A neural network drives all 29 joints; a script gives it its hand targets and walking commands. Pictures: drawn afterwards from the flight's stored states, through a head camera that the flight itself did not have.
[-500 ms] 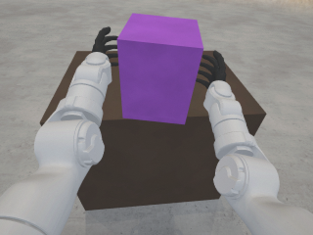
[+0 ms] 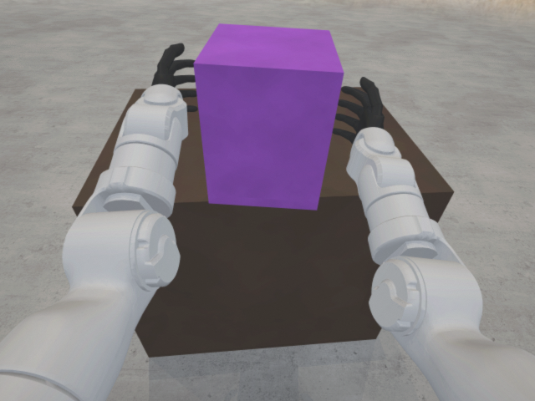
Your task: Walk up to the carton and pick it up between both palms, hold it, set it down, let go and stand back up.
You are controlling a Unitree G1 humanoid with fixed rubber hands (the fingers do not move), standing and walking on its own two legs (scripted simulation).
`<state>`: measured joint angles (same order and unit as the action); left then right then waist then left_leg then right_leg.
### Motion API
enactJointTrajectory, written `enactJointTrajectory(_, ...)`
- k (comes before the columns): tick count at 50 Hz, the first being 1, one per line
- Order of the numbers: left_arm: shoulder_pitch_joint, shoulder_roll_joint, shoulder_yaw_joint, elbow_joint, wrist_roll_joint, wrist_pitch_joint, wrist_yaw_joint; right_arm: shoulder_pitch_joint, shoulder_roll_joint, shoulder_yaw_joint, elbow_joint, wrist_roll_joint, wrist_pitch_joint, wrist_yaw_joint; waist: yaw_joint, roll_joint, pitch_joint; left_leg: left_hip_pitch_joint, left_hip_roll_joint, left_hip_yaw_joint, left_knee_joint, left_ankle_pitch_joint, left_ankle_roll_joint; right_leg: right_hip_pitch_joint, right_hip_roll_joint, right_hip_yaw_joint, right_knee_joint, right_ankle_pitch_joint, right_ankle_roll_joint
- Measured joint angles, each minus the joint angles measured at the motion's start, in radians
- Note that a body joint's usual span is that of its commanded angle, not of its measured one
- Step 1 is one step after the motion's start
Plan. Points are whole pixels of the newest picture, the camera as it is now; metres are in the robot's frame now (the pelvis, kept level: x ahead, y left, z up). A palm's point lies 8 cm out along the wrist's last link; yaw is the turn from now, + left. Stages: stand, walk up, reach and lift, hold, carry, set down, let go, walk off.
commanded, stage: reach and lift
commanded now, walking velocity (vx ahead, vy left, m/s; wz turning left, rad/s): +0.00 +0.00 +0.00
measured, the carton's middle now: (268, 117) +0.54 +0.01 +0.21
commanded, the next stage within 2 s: hold in 1.90 s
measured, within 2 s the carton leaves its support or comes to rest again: neither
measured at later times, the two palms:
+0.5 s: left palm (156, 87) +0.40 +0.15 +0.32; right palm (378, 111) +0.39 -0.13 +0.29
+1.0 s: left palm (169, 74) +0.40 +0.13 +0.33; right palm (400, 91) +0.39 -0.15 +0.32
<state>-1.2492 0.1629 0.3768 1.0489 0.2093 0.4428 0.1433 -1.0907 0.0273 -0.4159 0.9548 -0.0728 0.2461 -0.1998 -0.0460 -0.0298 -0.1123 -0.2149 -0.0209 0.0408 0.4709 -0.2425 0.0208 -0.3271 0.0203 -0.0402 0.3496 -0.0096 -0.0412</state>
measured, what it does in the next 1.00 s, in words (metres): stands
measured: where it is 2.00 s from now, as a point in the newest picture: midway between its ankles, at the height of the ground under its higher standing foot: outside the picture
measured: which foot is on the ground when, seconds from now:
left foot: down 0.00-1.00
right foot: down 0.00-1.00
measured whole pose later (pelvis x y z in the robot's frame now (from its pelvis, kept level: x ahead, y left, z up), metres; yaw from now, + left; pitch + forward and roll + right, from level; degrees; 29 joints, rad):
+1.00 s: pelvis -0.01 -0.02 +0.00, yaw -1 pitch -3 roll +1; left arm -1.25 0.15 0.49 0.84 0.30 0.71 0.09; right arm -1.25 -0.04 -0.27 0.95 0.02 0.44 -0.24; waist -0.05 0.02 -0.13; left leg -0.18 0.00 0.04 0.47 -0.24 0.01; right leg -0.29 0.04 -0.04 0.34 -0.01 -0.05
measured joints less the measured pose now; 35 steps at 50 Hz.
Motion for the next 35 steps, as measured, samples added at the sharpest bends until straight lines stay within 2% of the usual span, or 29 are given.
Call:
enactJointTrajectory(4,0.008,-0.002,-0.016,-0.039,0.000,0.038,0.003,-0.006,-0.010,0.027,0.000,0.030,0.017,-0.006,0.000,0.000,-0.010,0.004,0.000,0.000,0.000,0.000,-0.001,0.004,0.000,0.000,0.000,0.000,-0.001)
enactJointTrajectory(12,0.009,-0.003,0.027,-0.066,0.008,0.092,-0.002,-0.036,-0.018,0.050,0.000,0.050,0.064,-0.022,0.000,0.000,-0.005,0.019,0.001,0.000,0.000,0.002,-0.001,0.019,0.001,0.000,0.000,0.002,-0.001)
enactJointTrajectory(19,0.021,-0.007,0.011,-0.160,0.012,0.163,-0.002,-0.062,-0.038,0.102,0.000,0.079,0.085,-0.028,0.000,0.000,-0.010,0.023,0.003,0.000,0.000,0.005,-0.005,0.023,0.003,0.000,0.000,0.005,-0.005)
enactJointTrajectory(24,0.018,-0.010,0.045,-0.164,0.032,0.194,-0.015,-0.079,-0.042,0.106,0.000,0.087,0.125,-0.028,0.000,0.005,-0.010,0.031,0.005,0.000,0.000,0.005,-0.005,0.030,0.005,0.000,-0.001,0.006,-0.005)
enactJointTrajectory(30,0.020,-0.014,0.026,-0.190,0.038,0.227,-0.017,-0.095,-0.054,0.118,0.000,0.097,0.144,-0.037,0.000,0.016,-0.017,0.031,0.009,0.000,0.000,0.006,-0.008,0.032,0.009,0.000,-0.006,0.010,-0.005)
enactJointTrajectory(35,0.009,-0.017,0.080,-0.185,0.071,0.231,-0.036,-0.121,-0.059,0.119,0.000,0.097,0.165,-0.028,0.000,0.031,-0.017,0.031,0.012,0.000,0.000,0.006,-0.008,0.032,0.013,0.000,-0.006,0.009,-0.005)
